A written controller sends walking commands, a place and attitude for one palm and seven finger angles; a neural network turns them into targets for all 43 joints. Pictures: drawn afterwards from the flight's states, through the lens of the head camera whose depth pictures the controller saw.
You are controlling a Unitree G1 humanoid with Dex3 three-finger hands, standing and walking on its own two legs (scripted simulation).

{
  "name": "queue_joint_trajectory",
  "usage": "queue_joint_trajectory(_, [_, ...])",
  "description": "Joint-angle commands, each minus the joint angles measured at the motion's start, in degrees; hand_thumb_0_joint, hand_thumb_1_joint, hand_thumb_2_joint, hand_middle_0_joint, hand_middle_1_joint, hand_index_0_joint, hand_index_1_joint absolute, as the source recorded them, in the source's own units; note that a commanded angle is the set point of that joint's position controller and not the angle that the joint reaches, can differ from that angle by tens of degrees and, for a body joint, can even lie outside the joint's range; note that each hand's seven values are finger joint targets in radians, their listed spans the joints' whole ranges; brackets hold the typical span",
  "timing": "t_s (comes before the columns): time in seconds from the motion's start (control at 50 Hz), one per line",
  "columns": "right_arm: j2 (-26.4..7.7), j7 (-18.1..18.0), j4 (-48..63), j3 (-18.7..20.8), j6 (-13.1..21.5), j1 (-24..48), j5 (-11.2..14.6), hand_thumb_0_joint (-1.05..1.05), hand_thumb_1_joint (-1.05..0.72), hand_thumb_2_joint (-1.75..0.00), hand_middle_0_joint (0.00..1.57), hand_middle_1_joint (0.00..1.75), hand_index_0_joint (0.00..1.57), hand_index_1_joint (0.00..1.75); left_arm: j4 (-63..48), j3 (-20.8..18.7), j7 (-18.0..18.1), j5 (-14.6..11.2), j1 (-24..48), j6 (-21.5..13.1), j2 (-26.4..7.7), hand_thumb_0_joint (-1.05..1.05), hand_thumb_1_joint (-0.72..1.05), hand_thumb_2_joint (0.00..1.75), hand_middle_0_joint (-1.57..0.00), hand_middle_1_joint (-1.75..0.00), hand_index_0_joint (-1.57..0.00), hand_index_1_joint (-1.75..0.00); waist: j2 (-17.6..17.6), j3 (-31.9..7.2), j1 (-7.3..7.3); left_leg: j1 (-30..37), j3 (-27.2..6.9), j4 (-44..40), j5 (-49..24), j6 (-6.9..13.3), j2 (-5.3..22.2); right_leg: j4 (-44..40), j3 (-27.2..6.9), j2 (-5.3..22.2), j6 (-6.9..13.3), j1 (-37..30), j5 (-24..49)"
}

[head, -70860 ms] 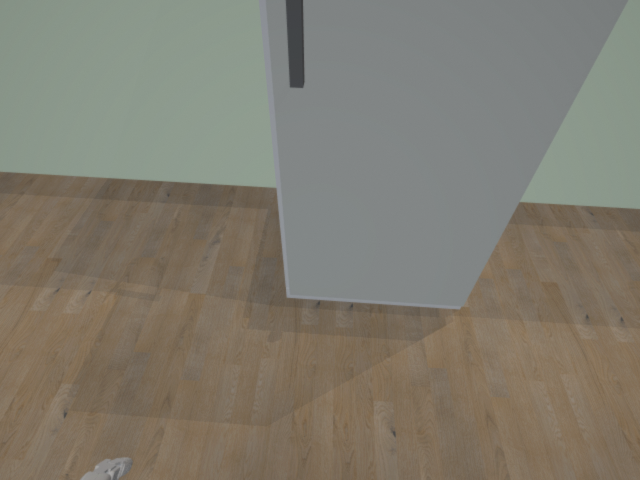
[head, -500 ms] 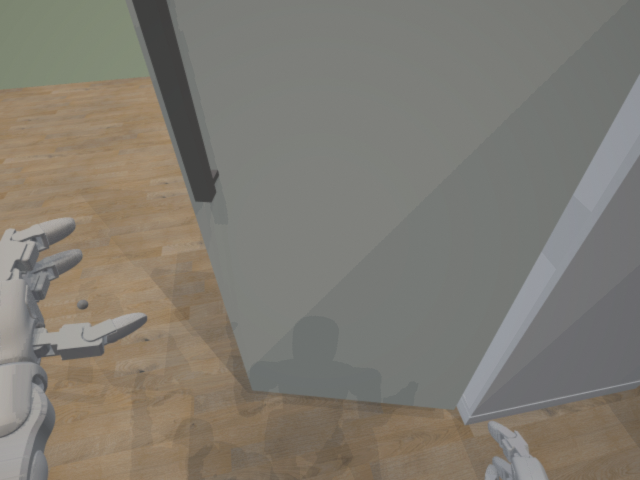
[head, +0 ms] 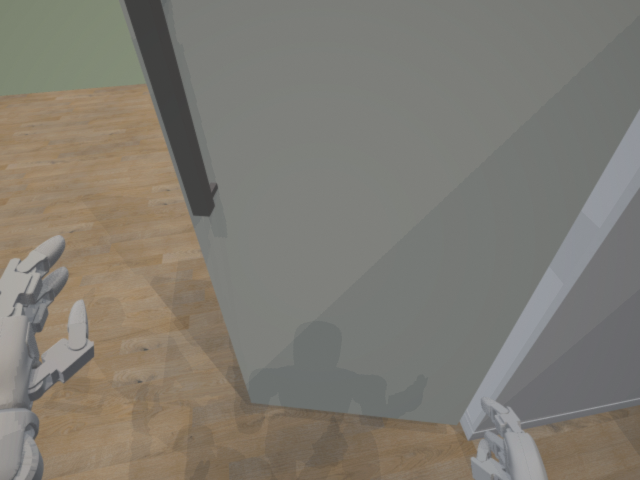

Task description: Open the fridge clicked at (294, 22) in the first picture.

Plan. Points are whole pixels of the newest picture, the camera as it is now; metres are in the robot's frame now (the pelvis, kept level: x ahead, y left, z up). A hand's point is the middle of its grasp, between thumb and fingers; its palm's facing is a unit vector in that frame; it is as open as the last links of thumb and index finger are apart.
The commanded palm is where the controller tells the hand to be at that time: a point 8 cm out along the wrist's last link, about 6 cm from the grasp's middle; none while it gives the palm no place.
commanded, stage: draw the hand back to the body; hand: left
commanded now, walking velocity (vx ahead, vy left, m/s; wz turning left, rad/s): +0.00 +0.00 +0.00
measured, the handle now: (184, 114) +0.45 +0.24 +0.26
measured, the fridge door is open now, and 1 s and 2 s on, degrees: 73 73 73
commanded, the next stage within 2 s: step back with the hand held close in 0.26 s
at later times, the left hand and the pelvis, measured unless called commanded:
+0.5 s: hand (82, 328) +0.19 +0.27 +0.16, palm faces +0.45 -0.79 -0.40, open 7.4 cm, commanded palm +0.13 +0.30 +0.17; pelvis -0.01 +0.00 +0.00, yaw +0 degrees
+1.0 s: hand out of the picture +0.09 +0.32 +0.15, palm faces +0.48 -0.74 -0.46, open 7.4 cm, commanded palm +0.01 +0.35 +0.17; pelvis -0.10 +0.04 -0.02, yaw +5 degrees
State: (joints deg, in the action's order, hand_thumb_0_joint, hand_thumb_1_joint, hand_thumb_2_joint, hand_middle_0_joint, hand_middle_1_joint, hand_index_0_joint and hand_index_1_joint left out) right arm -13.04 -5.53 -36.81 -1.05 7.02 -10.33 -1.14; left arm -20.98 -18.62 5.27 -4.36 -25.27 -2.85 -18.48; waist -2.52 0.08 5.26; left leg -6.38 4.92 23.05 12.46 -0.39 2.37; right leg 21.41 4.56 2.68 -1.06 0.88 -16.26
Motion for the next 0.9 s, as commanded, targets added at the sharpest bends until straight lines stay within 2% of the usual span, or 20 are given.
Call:
queue_joint_trajectory(0.0, [-6.0,-0.57,9.12,2.04,2.63,6.68,0.15,0.0,-0.9,-0.9,0.2,0.3,0.2,0.3,-12.44,-6.27,1.59,0.32,9.25,-3.47,-10.97,0.0,0.9,0.9,-0.2,-0.3,-0.2,-0.3,-0.75,-3.4,-1.33,5.75,-1.84,-1.97,-13.31,1.93,-1.55,-2.8,-1.2,-2.61,0.95,5.82,16.42])
queue_joint_trajectory(0.04, [-5.93,-0.59,9.15,1.95,2.61,6.67,0.11,0.0,-0.9,-0.9,0.2,0.3,0.2,0.3,-11.91,-6.41,1.61,0.21,8.62,-3.15,-10.97,0.0,0.9,0.9,-0.2,-0.3,-0.2,-0.3,-0.4,-4.11,-1.11,5.79,-1.96,-2.05,-13.93,2.02,-1.55,-2.68,-1.25,-2.42,0.93,5.12,17.15])
queue_joint_trajectory(0.1, [-5.91,-0.44,9.33,1.96,1.93,6.98,0.09,0.0,-0.9,-0.9,0.2,0.3,0.2,0.3,-10.24,-6.36,1.32,0.02,7.26,-2.78,-10.43,0.0,0.9,0.9,-0.2,-0.3,-0.2,-0.3,2.68,-3.17,-0.9,4.74,-1.91,-2.11,-13.41,2.13,-1.55,-2.65,-1.07,-2.49,0.73,5.0,17.19])
queue_joint_trajectory(0.16, [-5.78,-0.33,9.51,1.91,1.6,7.29,0.18,0.0,-0.9,-0.9,0.2,0.3,0.2,0.3,-11.1,-6.31,1.17,0.1,7.67,-2.64,-10.61,0.0,0.9,0.9,-0.2,-0.3,-0.2,-0.3,-0.13,-3.74,-0.78,5.22,-1.76,-1.99,-14.08,2.06,-1.58,-2.73,-1.41,-2.31,0.8,4.74,17.8])
queue_joint_trajectory(0.26, [-5.75,-0.49,9.68,1.94,1.59,7.42,0.03,0.0,-0.9,-0.9,0.2,0.3,0.2,0.3,-11.93,-7.42,1.27,0.02,7.67,-2.81,-11.91,0.0,0.9,0.9,-0.2,-0.3,-0.2,-0.3,1.2,-4.13,-0.63,5.07,-1.74,-1.76,-13.95,2.2,-1.67,-3.01,-1.35,-2.35,0.7,4.28,18.22])
queue_joint_trajectory(0.34, [-5.57,-0.41,9.52,2.0,1.96,7.18,0.01,0.0,-0.9,-0.9,0.2,0.3,0.2,0.3,-12.94,-7.7,1.4,0.13,6.93,-3.19,-12.0,0.0,0.9,0.9,-0.2,-0.3,-0.2,-0.3,-1.21,-5.25,-0.59,5.65,-1.62,-1.43,-15.5,2.1,-1.88,-2.76,-1.36,-2.21,0.83,3.55,19.87])
queue_joint_trajectory(0.36, [-5.66,-0.42,9.43,2.07,1.95,7.28,0.02,0.0,-0.9,-0.9,0.2,0.3,0.2,0.3,-13.57,-8.33,1.57,0.24,8.14,-3.32,-12.95,0.0,0.9,0.9,-0.2,-0.3,-0.2,-0.3,-2.42,-5.27,-0.55,5.75,-1.52,-1.28,-15.52,2.04,-1.9,-2.82,-1.51,-2.24,0.92,3.75,19.78])
queue_joint_trajectory(0.38, [-6.33,-0.02,11.63,1.83,0.23,7.49,0.58,0.0,-0.9,-0.9,0.2,0.3,0.2,0.3,-17.36,-13.94,1.97,0.47,13.96,-5.51,-19.54,0.0,0.9,0.9,-0.2,-0.3,-0.2,-0.3,0.73,-0.02,-3.15,1.31,-1.29,2.17,-14.94,2.57,-0.18,-5.54,-3.79,0.83,0.3,10.48,25.22])
queue_joint_trajectory(0.4, [-5.47,-0.04,10.15,1.81,-0.87,7.45,0.35,0.0,-0.9,-0.9,0.2,0.3,0.2,0.3,-12.61,-10.57,1.5,0.67,8.38,-5.63,-15.22,0.0,0.9,0.9,-0.2,-0.3,-0.2,-0.3,3.88,-0.99,-3.7,0.6,-1.48,3.78,-15.41,2.44,-0.3,-4.64,-3.24,2.22,0.27,10.71,28.13])
queue_joint_trajectory(0.42, [-5.68,-0.09,11.02,2.07,-1.32,8.25,0.36,0.0,-0.9,-0.9,0.2,0.3,0.2,0.3,-12.78,-10.51,1.32,0.86,7.58,-5.58,-15.54,0.0,0.9,0.9,-0.2,-0.3,-0.2,-0.3,4.94,-1.14,-3.39,0.53,-1.38,4.3,-16.14,2.3,-0.39,-4.21,-3.23,2.67,0.06,10.97,30.78])
queue_joint_trajectory(0.44, [-5.49,-0.07,11.26,2.04,-1.99,7.65,0.43,0.0,-0.9,-0.9,0.2,0.3,0.2,0.3,-11.69,-9.39,1.25,1.01,4.91,-5.44,-13.88,0.0,0.9,0.9,-0.2,-0.3,-0.2,-0.3,5.46,-2.42,-3.69,0.73,-1.0,4.88,-18.27,2.35,-0.27,-3.19,-3.01,2.71,-0.2,10.68,33.43])
queue_joint_trajectory(0.48, [-6.04,0.07,12.47,2.68,-3.11,6.58,0.69,0.0,-0.9,-0.9,0.2,0.3,0.2,0.3,-11.45,-8.65,1.29,0.97,0.95,-5.52,-12.69,0.0,0.9,0.9,-0.2,-0.3,-0.2,-0.3,2.53,-5.94,-3.74,1.12,-0.67,4.92,-20.99,2.33,0.15,-1.39,-2.86,2.7,-0.5,9.83,33.45])
queue_joint_trajectory(0.54, [-6.38,0.05,13.85,3.18,-4.35,5.92,1.08,0.0,-0.9,-0.9,0.2,0.3,0.2,0.3,-13.46,-9.92,1.58,0.69,-4.26,-5.85,-13.45,0.0,0.9,0.9,-0.2,-0.3,-0.2,-0.3,0.82,-10.75,-3.67,1.81,-0.89,4.43,-24.77,2.36,1.01,0.99,-2.42,1.91,-0.56,8.47,32.1])
queue_joint_trajectory(0.62, [-6.53,-0.37,15.42,3.44,-5.26,6.29,1.26,0.0,-0.9,-0.9,0.2,0.3,0.2,0.3,-18.04,-13.09,2.29,0.27,-4.76,-6.72,-16.96,0.0,0.9,0.9,-0.2,-0.3,-0.2,-0.3,1.67,-12.26,-3.58,-0.15,-2.25,3.34,-22.9,2.34,1.43,2.21,-2.62,0.92,-0.47,8.46,27.67])
queue_joint_trajectory(0.64, [-6.29,-0.44,15.8,3.39,-5.34,5.96,1.47,0.0,-0.9,-0.9,0.2,0.3,0.2,0.3,-18.06,-12.9,2.4,0.14,-5.38,-6.84,-16.55,0.0,0.9,0.9,-0.2,-0.3,-0.2,-0.3,2.28,-11.72,-3.69,-1.0,-2.51,2.98,-21.99,2.31,1.58,2.48,-2.63,0.68,-0.5,8.73,26.32])
queue_joint_trajectory(0.72, [-7.02,-0.9,15.99,3.71,-4.65,5.61,1.41,0.0,-0.9,-0.9,0.2,0.3,0.2,0.3,-19.29,-13.66,3.02,0.35,-3.7,-7.96,-17.36,0.0,0.9,0.9,-0.2,-0.3,-0.2,-0.3,-0.74,-9.4,-3.87,-6.04,-4.04,0.36,-12.86,2.69,2.39,2.94,-3.06,-0.39,-0.61,9.01,18.08])
queue_joint_trajectory(0.74, [-6.9,-0.88,15.89,3.59,-4.36,5.24,1.52,0.0,-0.9,-0.9,0.2,0.3,0.2,0.3,-18.33,-13.11,3.1,0.4,-4.23,-8.23,-16.45,0.0,0.9,0.9,-0.2,-0.3,-0.2,-0.3,-1.38,-8.19,-4.02,-7.76,-4.45,-0.72,-9.03,2.92,2.86,3.2,-3.21,-0.76,-0.57,9.08,15.52])
queue_joint_trajectory(0.78, [-7.64,-0.75,15.96,3.65,-3.56,4.87,1.63,0.0,-0.9,-0.9,0.2,0.3,0.2,0.3,-17.88,-12.42,3.25,0.87,-2.77,-8.96,-15.41,0.0,0.9,0.9,-0.2,-0.3,-0.2,-0.3,-3.52,-5.53,-4.26,-14.32,-6.27,-4.1,4.48,3.55,3.69,3.82,-3.34,-1.73,-0.46,7.74,7.58])
queue_joint_trajectory(0.82, [-8.42,-0.85,15.97,3.83,-2.53,5.35,1.58,0.0,-0.9,-0.9,0.2,0.3,0.2,0.3,-17.66,-12.59,3.36,1.84,-1.54,-9.9,-14.95,0.0,0.9,0.9,-0.2,-0.3,-0.2,-0.3,-7.69,-3.56,-4.07,-23.27,-8.97,-8.18,17.56,4.99,5.12,7.0,-3.33,-3.06,-0.44,2.92,3.97])
queue_joint_trajectory(0.88, [-8.69,-0.61,16.0,4.01,-1.09,4.97,1.77,0.0,-0.9,-0.9,0.2,0.3,0.2,0.3,-16.33,-12.55,3.34,2.81,-1.53,-10.93,-13.55,0.0,0.9,0.9,-0.2,-0.3,-0.2,-0.3,-10.08,-2.59,-3.48,-33.82,-11.47,-11.55,29.05,6.1,7.33,13.88,-2.13,-4.79,-0.23,-2.54,0.94])
